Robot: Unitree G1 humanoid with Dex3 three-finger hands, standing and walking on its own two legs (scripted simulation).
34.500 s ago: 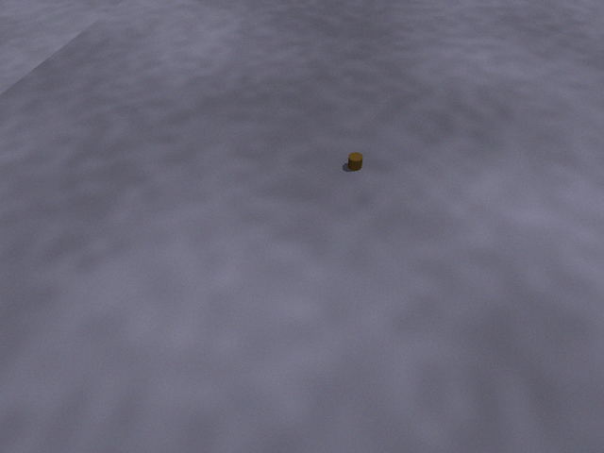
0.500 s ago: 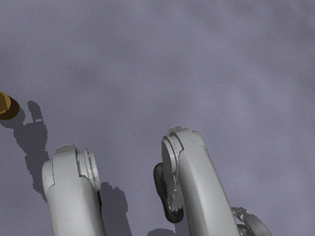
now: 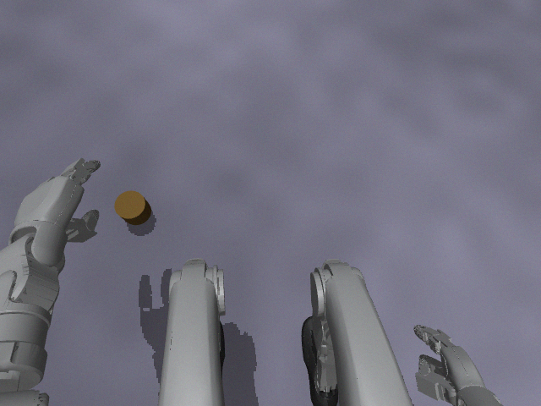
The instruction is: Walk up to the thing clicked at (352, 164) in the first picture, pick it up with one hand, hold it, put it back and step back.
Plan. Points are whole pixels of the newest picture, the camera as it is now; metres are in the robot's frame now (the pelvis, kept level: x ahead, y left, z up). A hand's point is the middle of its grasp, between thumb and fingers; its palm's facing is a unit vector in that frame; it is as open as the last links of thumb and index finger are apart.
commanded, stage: home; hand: left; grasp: from above
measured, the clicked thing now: (133, 208) +0.48 +0.34 -0.42
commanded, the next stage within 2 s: none
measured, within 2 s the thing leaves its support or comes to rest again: neither
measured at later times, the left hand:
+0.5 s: hand (51, 294) +0.25 +0.23 +0.10, palm faces +0.08 -0.94 -0.32, open 7.4 cm
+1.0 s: hand out of the picture +0.22 +0.19 +0.22, palm faces +0.18 -0.96 -0.20, open 7.4 cm
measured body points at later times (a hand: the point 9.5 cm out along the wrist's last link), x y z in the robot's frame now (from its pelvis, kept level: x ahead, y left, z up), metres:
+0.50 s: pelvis +0.05 +0.00 +0.19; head +0.13 +0.03 +0.63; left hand +0.24 +0.28 +0.12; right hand +0.25 -0.21 +0.11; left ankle +0.09 +0.12 -0.42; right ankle +0.09 -0.14 -0.42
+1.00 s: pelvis +0.09 +0.00 +0.26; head +0.10 +0.00 +0.71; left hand +0.21 +0.24 +0.23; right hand +0.28 -0.22 +0.21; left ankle +0.09 +0.12 -0.42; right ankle +0.09 -0.14 -0.42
